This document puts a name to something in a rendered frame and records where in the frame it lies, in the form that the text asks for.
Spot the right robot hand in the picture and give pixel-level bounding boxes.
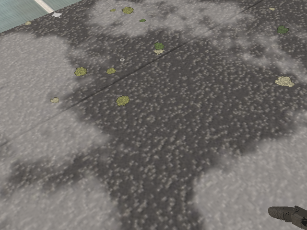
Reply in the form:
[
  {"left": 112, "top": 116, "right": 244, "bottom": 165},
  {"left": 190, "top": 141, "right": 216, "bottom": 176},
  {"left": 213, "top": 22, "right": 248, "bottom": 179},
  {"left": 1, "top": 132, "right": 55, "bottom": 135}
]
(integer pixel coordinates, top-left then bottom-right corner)
[{"left": 268, "top": 206, "right": 307, "bottom": 230}]

